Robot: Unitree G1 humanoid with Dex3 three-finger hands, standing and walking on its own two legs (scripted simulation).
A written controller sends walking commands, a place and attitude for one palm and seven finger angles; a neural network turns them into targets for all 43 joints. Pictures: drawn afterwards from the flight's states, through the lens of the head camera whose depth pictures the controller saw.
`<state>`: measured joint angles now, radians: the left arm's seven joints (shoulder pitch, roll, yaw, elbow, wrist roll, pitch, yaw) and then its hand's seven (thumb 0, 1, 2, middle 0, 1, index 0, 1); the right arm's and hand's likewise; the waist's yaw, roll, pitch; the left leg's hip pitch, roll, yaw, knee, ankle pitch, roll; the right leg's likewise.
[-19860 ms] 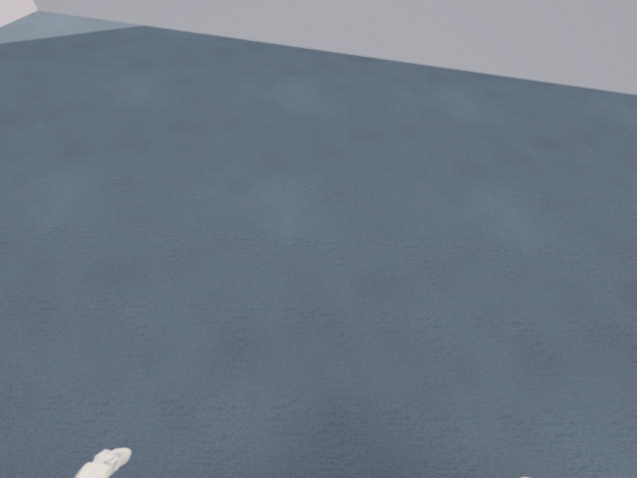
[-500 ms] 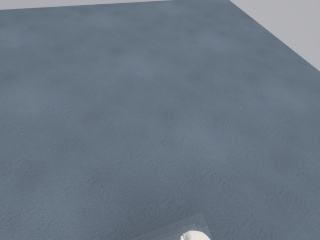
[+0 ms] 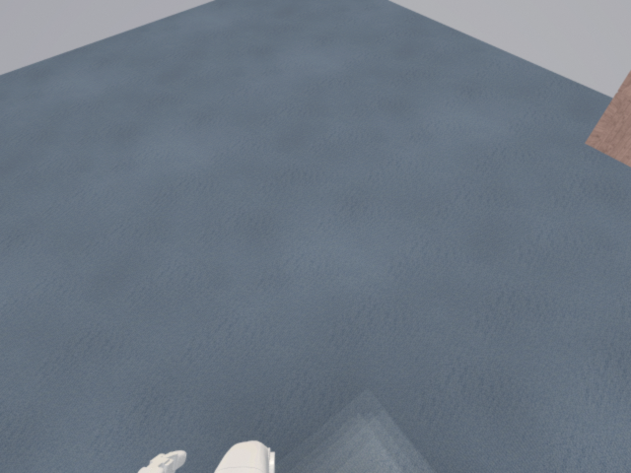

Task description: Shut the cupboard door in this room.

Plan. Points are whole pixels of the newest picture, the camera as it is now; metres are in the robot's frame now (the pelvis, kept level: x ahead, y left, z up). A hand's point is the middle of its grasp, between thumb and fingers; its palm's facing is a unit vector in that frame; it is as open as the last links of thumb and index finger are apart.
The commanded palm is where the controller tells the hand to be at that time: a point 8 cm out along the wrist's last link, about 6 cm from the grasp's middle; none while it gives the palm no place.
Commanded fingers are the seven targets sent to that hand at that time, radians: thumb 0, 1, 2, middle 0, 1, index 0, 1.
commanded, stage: turn or walk to find it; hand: left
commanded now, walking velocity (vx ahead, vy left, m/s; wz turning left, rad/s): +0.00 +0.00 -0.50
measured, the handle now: out of the picture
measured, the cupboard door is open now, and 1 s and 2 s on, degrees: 82 82 82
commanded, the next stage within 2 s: stand and wait in 1.56 s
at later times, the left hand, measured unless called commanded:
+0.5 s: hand out of the picture +0.07 +0.26 -0.18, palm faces -0.13 -0.97 -0.22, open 7.4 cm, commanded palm none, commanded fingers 0.00 0.90 0.90 -0.20 -0.30 -0.20 -0.30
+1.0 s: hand (262, 443) +0.18 +0.10 -0.15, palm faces -0.46 -0.85 -0.26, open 7.4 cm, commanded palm none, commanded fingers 0.00 0.90 0.90 -0.20 -0.30 -0.20 -0.30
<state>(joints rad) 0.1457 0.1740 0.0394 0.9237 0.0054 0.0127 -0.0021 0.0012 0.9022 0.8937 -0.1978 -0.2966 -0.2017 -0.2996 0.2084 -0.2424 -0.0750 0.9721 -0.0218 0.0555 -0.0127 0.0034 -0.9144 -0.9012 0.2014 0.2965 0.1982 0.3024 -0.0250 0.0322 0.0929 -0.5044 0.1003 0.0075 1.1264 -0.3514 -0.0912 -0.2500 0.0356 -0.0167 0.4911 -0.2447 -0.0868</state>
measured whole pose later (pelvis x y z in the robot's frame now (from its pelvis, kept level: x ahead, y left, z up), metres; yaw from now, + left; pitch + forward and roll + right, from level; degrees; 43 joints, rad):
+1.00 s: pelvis +0.00 -0.02 -0.01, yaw -30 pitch +0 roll +2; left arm 0.19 0.18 0.04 0.94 0.01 -0.03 -0.02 0.00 0.91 0.89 -0.20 -0.30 -0.20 -0.30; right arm 0.30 -0.26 -0.07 1.03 -0.03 0.05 0.01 0.01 -0.91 -0.90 0.20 0.30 0.20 0.30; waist -0.02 0.06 0.05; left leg -0.45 0.12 0.09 1.14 -0.41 -0.06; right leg -0.19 0.01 -0.07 0.55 -0.35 -0.07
